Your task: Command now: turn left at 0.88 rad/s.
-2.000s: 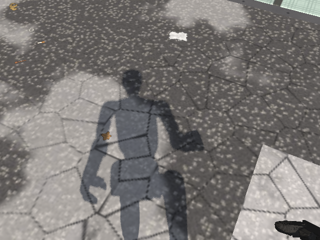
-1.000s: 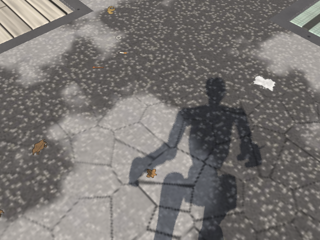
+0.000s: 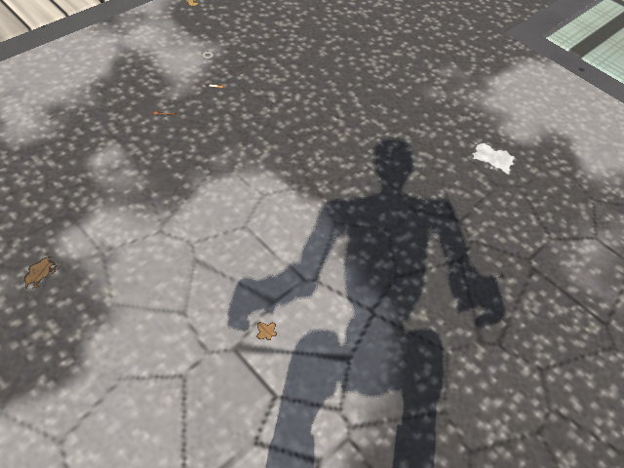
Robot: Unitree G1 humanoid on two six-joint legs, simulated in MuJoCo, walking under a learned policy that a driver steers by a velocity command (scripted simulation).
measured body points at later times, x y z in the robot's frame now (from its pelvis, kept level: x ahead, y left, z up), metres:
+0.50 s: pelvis +0.06 -0.01 +0.01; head +0.09 -0.03 +0.45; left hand +0.16 +0.28 -0.09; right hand +0.25 -0.26 -0.09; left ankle +0.01 +0.09 -0.72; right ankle +0.04 -0.12 -0.72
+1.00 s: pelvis +0.20 -0.03 +0.01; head +0.20 -0.05 +0.46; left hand +0.39 +0.21 -0.08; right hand +0.29 -0.36 -0.06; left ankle +0.29 +0.07 -0.72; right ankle +0.04 -0.12 -0.72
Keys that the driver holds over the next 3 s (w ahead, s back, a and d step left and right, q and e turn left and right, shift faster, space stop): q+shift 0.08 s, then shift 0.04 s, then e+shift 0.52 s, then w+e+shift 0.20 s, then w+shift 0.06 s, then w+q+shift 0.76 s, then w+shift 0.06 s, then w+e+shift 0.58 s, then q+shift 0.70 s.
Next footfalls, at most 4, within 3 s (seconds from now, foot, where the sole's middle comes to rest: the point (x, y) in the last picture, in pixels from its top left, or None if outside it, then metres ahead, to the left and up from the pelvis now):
0.52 right None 0.08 -0.12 -0.76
1.02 left None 0.32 0.04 -0.76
1.42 right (432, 375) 0.62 -0.29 -0.76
1.86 left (280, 225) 1.03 0.06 -0.76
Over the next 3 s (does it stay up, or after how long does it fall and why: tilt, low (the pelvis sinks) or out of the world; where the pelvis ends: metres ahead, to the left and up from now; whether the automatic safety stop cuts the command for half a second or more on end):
stays up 1.59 -0.01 0.01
